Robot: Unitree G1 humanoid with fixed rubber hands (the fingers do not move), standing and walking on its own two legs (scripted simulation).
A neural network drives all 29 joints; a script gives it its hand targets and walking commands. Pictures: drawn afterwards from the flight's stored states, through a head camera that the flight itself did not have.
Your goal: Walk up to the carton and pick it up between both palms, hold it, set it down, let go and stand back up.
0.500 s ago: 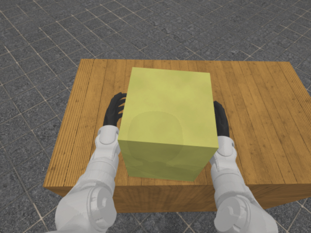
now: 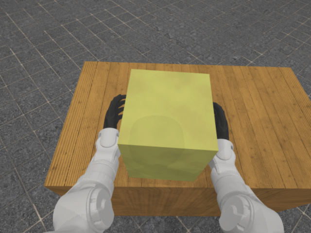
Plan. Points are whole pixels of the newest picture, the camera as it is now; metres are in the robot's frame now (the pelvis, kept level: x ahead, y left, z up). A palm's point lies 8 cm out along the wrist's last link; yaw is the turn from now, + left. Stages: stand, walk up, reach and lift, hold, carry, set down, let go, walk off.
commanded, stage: reach and lift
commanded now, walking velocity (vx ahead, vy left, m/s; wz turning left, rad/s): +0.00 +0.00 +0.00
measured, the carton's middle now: (165, 130) +0.41 +0.00 +0.00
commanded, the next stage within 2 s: none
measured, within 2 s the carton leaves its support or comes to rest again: neither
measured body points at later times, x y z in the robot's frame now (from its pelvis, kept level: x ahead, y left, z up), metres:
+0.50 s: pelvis -0.01 -0.01 +0.00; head +0.06 +0.01 +0.44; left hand +0.42 +0.14 +0.03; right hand +0.40 -0.16 +0.03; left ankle -0.02 +0.11 -0.74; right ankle -0.02 -0.10 -0.74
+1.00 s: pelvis -0.01 +0.01 +0.00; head +0.00 +0.02 +0.45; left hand +0.41 +0.16 +0.09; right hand +0.40 -0.13 +0.09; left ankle -0.02 +0.11 -0.74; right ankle -0.02 -0.11 -0.74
